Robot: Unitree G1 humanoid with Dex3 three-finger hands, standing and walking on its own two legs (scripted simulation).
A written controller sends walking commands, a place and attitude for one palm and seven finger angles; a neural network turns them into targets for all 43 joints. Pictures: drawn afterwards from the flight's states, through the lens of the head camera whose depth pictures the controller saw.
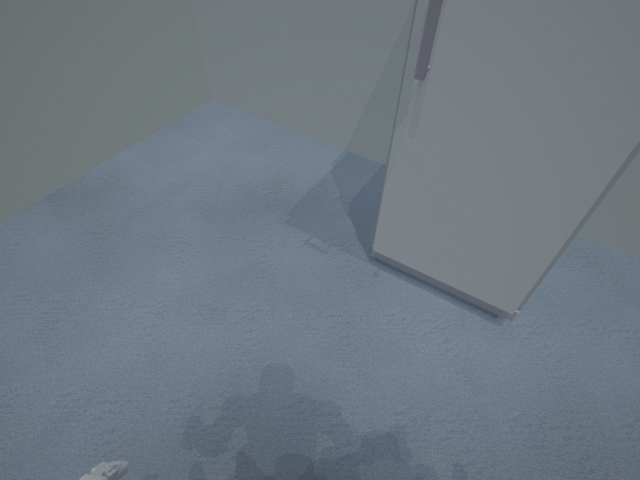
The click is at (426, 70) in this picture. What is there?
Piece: fridge door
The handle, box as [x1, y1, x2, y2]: [414, 0, 442, 80]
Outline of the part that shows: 442,0 429,0 414,78 422,80 425,77 425,74 429,68 429,66 427,65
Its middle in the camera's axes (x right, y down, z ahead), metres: +0.25 -0.51 +0.83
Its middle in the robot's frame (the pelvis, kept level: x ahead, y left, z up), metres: +1.00 -0.20 +0.21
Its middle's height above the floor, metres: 0.98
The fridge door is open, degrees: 0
